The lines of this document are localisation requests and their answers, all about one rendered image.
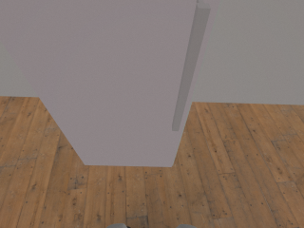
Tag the fridge door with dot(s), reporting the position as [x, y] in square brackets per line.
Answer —
[108, 71]

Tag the handle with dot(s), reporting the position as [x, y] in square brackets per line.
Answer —
[198, 28]

